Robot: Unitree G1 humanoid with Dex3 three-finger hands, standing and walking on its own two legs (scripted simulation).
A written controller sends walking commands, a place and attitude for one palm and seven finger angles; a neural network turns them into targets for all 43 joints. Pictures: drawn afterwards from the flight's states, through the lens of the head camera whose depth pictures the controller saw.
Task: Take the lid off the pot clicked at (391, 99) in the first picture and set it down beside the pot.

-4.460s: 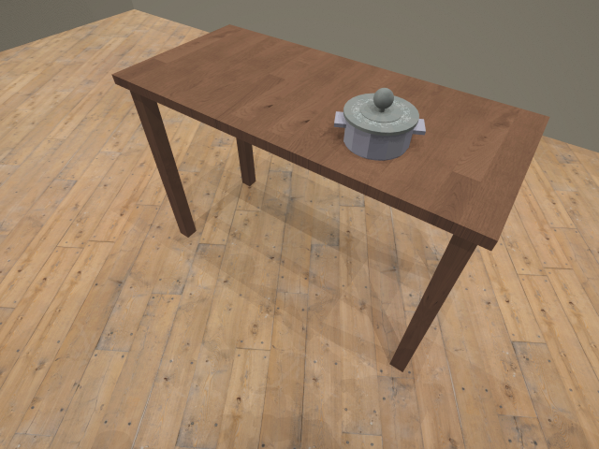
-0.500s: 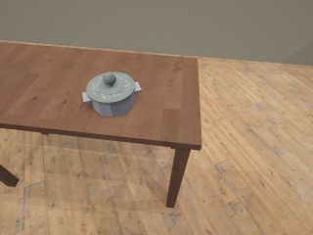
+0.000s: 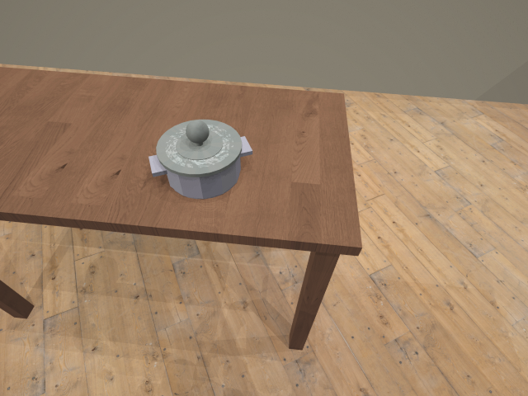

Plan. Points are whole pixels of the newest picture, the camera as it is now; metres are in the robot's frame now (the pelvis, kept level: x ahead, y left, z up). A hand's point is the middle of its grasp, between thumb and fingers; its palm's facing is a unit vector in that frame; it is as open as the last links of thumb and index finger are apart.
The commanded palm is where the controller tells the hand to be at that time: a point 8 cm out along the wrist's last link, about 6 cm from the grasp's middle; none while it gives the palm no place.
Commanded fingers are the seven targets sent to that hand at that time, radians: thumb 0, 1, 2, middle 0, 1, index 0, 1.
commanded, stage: look again from close up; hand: left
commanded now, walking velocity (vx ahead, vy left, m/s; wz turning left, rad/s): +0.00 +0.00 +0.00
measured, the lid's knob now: (197, 131) +0.56 +0.16 +0.09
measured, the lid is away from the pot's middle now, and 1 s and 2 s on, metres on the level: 0.00 0.00 0.00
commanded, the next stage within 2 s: shuffle to correct the standing spot in 0.46 s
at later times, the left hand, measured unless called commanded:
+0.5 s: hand out of the picture +0.03 +0.17 -0.17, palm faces +0.02 -0.98 -0.20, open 7.4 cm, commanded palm none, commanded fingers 0.00 0.90 0.90 -0.20 -0.30 -0.20 -0.30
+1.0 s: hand out of the picture +0.03 +0.21 -0.18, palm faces -0.01 -0.98 -0.21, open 7.4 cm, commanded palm none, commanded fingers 0.00 0.90 0.90 -0.20 -0.30 -0.20 -0.30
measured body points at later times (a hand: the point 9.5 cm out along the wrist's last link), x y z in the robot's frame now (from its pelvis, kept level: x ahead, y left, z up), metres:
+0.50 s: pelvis +0.01 -0.01 +0.00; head +0.03 +0.00 +0.45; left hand +0.03 +0.23 -0.16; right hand +0.05 -0.24 -0.15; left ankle -0.02 +0.10 -0.73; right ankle -0.03 -0.13 -0.73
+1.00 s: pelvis +0.04 +0.02 +0.00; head +0.07 +0.03 +0.45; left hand +0.03 +0.26 -0.16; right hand +0.03 -0.21 -0.15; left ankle -0.02 +0.10 -0.73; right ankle -0.02 -0.10 -0.69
